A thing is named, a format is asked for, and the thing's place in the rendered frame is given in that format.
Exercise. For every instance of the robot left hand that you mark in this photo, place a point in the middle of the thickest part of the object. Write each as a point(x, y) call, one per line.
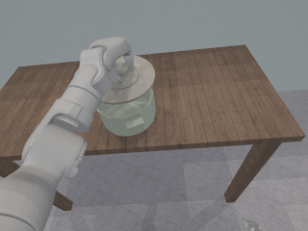
point(121, 48)

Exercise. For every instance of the knob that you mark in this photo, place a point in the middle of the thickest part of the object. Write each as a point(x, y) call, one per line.
point(122, 68)

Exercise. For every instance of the pot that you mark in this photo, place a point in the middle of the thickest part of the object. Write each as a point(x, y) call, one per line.
point(131, 118)

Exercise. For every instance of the left robot upper arm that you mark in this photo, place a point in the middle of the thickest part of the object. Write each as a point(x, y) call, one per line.
point(27, 195)

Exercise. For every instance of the robot right hand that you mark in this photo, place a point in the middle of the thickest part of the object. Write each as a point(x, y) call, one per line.
point(250, 225)

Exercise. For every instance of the table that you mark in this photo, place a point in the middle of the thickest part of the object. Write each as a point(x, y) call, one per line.
point(210, 97)

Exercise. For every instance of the lid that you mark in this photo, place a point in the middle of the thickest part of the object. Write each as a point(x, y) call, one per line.
point(135, 84)

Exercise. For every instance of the left robot forearm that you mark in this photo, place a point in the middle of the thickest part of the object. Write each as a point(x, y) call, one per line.
point(74, 111)

